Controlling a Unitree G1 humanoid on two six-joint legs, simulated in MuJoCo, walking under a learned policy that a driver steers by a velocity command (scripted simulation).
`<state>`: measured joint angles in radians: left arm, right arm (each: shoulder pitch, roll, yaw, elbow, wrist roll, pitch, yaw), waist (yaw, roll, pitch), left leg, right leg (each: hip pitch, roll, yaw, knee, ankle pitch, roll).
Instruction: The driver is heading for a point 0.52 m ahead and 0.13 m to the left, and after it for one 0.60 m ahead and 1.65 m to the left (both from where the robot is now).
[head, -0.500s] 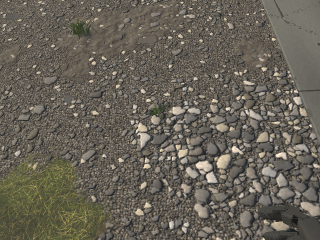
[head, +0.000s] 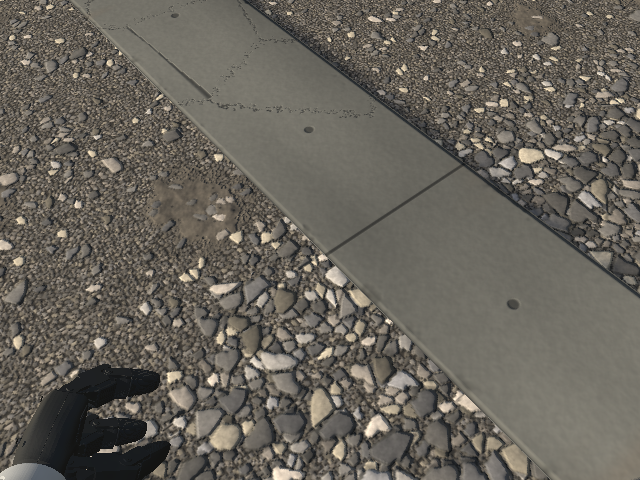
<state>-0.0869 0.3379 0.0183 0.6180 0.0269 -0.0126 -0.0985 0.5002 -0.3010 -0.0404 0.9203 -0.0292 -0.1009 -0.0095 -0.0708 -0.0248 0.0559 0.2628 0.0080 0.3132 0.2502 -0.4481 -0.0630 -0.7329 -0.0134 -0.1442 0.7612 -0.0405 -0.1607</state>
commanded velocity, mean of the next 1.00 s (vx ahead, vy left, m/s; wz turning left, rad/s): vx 0.54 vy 0.00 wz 0.48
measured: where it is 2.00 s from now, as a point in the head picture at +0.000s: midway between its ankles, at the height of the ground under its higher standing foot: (253, 330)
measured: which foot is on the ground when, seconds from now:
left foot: down 0.00-0.04, up 0.06-0.46, down 0.48-0.90, up 0.92-1.00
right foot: up 0.00-0.02, down 0.04-0.48, up 0.50-0.88, down 0.90-1.00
